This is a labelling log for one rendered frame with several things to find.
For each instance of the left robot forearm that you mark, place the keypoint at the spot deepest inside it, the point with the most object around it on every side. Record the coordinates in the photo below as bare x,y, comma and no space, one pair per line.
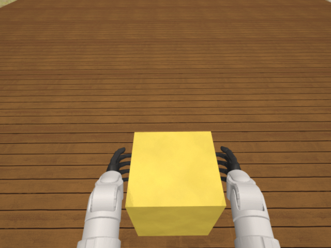
103,215

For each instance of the robot left hand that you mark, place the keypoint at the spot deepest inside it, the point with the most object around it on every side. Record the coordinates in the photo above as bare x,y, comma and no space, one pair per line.
115,163

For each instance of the robot right hand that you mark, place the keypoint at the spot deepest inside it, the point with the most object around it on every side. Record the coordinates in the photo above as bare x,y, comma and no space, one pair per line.
231,163

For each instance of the carton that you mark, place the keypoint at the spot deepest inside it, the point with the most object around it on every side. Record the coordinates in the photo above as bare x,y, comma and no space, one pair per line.
174,186

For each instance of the right robot forearm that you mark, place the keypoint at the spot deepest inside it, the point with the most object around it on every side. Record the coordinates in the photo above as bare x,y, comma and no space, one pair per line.
249,212

